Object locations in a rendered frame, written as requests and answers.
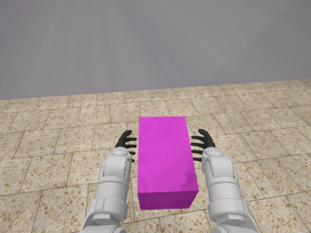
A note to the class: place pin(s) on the robot left forearm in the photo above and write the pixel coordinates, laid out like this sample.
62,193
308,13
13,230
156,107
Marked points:
109,205

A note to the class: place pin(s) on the robot left hand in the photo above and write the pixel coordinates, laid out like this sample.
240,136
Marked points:
123,139

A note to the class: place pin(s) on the robot right hand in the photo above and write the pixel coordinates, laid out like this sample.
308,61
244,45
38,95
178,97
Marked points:
207,140

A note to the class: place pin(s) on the carton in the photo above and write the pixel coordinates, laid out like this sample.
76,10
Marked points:
166,176

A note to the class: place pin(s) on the robot right forearm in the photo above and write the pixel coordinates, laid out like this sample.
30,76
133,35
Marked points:
226,204

